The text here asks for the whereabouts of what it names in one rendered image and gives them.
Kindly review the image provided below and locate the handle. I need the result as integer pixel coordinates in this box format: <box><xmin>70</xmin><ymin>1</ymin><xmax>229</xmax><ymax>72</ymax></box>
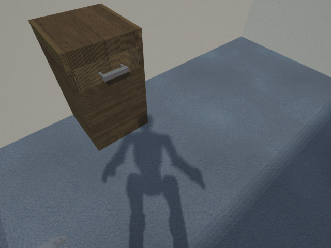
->
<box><xmin>99</xmin><ymin>64</ymin><xmax>129</xmax><ymax>82</ymax></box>

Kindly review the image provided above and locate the drawer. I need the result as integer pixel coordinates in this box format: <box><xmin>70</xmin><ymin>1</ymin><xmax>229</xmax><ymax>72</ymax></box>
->
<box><xmin>70</xmin><ymin>46</ymin><xmax>141</xmax><ymax>92</ymax></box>

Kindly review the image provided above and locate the robot left hand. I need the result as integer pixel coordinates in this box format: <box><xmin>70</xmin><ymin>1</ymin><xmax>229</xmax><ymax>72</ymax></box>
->
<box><xmin>40</xmin><ymin>236</ymin><xmax>67</xmax><ymax>248</ymax></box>

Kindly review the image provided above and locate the cabinet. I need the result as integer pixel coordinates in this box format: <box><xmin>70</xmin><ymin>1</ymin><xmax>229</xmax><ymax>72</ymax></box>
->
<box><xmin>29</xmin><ymin>3</ymin><xmax>148</xmax><ymax>151</ymax></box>

